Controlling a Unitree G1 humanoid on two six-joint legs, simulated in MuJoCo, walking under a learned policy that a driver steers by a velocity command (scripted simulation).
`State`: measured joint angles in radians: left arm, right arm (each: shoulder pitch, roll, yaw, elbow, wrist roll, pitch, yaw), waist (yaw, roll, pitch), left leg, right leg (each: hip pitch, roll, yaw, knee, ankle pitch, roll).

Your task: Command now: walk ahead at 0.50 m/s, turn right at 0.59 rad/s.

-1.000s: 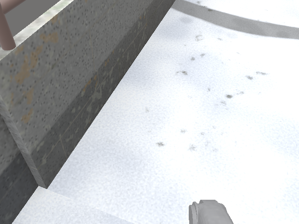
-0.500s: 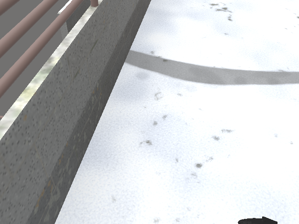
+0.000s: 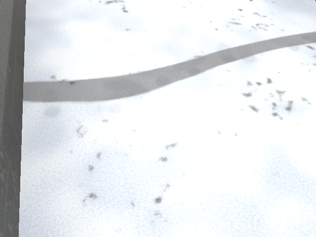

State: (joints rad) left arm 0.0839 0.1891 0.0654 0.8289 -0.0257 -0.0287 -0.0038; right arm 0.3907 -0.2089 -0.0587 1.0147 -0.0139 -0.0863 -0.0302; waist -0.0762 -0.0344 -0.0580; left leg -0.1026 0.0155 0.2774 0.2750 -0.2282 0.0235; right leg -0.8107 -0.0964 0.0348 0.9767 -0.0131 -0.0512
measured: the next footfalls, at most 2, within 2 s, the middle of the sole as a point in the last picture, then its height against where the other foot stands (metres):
right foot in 0.22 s outside the picture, level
left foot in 0.64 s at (158, 236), level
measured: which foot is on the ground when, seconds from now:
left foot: down 0.00-0.24, up 0.26-0.62, down 0.64-1.00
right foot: up 0.00-0.20, down 0.22-0.66, up 0.68-1.00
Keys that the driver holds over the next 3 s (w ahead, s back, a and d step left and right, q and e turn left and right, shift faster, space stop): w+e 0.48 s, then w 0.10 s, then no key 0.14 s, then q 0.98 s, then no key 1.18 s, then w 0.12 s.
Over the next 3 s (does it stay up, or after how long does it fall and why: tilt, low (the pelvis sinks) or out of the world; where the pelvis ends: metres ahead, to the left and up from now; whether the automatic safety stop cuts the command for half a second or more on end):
stays up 0.41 -0.05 -0.02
